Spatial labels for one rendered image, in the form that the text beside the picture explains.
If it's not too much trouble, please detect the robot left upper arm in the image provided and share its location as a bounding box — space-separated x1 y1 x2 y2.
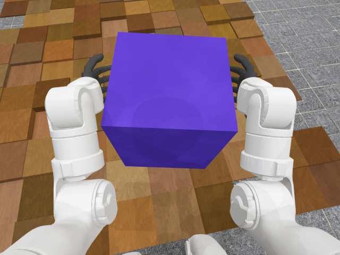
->
0 179 118 255

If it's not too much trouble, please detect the right robot forearm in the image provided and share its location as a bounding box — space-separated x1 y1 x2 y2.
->
236 77 296 214

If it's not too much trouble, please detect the left robot hand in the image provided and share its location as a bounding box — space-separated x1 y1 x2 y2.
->
81 54 112 103

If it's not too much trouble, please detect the right robot hand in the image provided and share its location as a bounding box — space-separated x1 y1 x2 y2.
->
229 54 257 103

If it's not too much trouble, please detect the robot right upper arm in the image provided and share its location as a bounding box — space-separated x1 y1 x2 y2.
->
230 181 340 255

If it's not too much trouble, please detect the left robot forearm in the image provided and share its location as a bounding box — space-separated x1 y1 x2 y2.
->
45 77 105 218

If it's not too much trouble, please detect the robot right thigh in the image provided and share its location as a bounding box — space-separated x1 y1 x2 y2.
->
185 234 227 255

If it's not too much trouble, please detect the carton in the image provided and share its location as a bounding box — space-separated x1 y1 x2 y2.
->
101 32 238 169

